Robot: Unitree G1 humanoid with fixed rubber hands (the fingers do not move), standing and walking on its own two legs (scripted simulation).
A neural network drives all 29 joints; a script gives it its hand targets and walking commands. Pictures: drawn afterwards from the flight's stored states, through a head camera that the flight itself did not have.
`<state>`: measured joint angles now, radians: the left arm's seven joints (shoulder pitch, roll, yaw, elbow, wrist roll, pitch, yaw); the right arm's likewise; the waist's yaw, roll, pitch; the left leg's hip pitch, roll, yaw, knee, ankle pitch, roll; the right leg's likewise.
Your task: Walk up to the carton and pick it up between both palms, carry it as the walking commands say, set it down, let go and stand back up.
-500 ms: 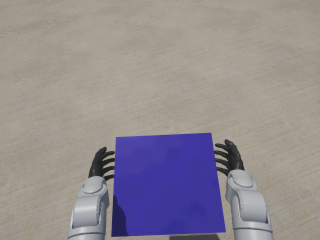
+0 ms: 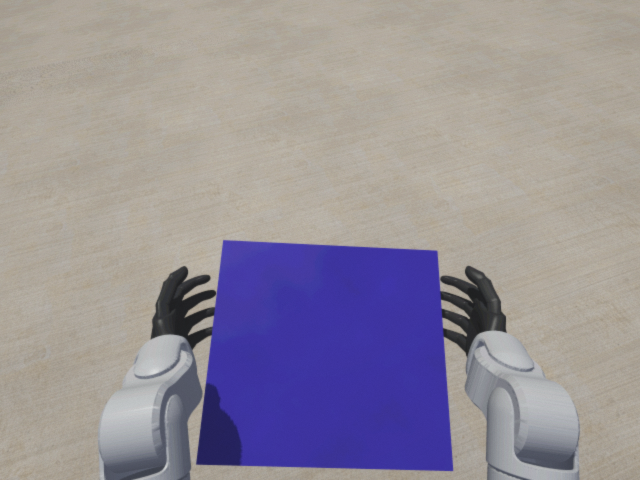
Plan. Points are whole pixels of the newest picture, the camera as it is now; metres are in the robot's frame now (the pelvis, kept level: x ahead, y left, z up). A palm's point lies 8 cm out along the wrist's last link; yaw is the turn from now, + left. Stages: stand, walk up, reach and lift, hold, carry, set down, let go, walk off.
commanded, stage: carry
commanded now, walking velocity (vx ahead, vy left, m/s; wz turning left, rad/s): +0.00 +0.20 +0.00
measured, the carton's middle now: (322, 351) +0.31 +0.01 -0.01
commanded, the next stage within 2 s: none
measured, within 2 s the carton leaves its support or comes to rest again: neither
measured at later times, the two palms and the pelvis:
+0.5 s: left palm (163, 209) +0.48 +0.23 +0.11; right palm (397, 196) +0.47 -0.10 +0.11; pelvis +0.22 +0.06 +0.02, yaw +0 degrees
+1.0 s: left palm (112, 212) +0.46 +0.29 +0.12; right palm (353, 185) +0.48 -0.04 +0.12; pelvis +0.21 +0.10 +0.03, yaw +4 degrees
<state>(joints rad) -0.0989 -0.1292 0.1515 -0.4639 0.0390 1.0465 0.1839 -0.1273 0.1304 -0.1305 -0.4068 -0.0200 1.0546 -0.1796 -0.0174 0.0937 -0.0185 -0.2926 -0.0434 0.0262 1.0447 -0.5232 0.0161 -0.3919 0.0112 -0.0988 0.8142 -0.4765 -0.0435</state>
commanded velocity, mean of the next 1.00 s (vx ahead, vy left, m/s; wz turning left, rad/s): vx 0.00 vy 0.20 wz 0.00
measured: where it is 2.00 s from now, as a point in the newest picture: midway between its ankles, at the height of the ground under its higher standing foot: outside the picture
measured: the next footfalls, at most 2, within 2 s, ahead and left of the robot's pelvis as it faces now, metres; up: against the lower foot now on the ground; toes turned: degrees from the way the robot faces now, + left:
left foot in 0.26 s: +0.28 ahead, +0.14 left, +0.00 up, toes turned +0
right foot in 0.60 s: +0.30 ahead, -0.06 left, +0.00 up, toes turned -4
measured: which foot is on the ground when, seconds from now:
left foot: up 0.00-0.24, down 0.26-0.64, up 0.66-0.90, down 0.92-1.00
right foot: down 0.00-0.26, up 0.28-0.58, down 0.60-0.96, up 0.98-1.00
